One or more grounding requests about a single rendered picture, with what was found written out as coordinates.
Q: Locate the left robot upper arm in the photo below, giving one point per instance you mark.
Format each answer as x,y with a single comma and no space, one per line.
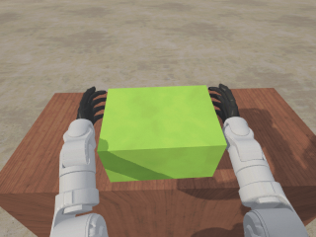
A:
87,225

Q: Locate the left robot hand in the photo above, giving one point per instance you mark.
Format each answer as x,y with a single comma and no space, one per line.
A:
86,108

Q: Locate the right robot hand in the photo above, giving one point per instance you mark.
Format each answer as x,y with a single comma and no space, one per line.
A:
228,106

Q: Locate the carton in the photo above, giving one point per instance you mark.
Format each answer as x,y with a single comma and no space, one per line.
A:
160,133

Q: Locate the left robot forearm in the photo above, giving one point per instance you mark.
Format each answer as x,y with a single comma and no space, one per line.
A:
77,172

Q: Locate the pedestal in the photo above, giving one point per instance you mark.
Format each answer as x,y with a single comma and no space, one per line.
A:
183,207

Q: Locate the right robot forearm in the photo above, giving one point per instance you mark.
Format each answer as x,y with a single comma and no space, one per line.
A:
258,188

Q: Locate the right robot upper arm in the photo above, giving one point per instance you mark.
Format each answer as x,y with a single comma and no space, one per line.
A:
272,222

